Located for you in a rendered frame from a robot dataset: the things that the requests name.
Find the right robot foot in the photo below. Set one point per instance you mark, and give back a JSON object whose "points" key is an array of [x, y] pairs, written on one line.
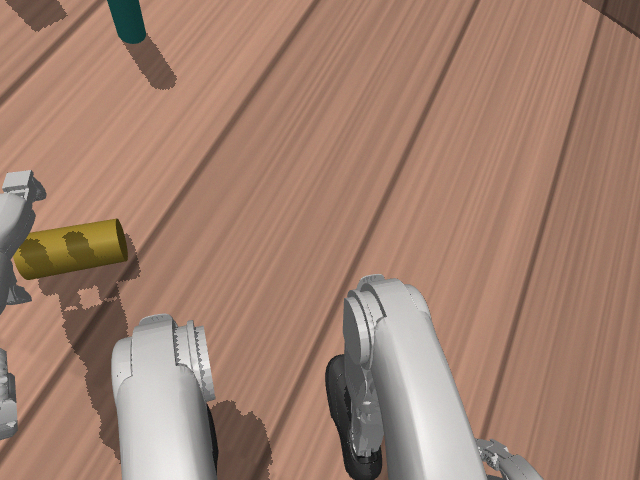
{"points": [[358, 467]]}

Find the left robot hand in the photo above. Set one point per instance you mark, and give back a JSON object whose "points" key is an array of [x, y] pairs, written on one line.
{"points": [[17, 217]]}

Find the left robot arm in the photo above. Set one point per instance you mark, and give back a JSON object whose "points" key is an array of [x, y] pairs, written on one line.
{"points": [[8, 405]]}

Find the right robot hand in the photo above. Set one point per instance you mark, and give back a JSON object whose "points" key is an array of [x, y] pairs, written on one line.
{"points": [[512, 467]]}

